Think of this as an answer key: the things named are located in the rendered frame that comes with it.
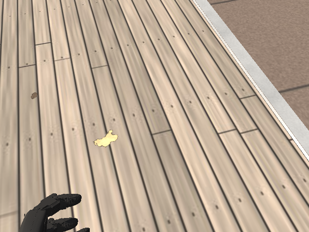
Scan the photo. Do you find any robot left hand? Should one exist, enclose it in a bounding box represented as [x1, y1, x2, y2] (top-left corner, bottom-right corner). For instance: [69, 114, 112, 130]
[18, 193, 90, 232]

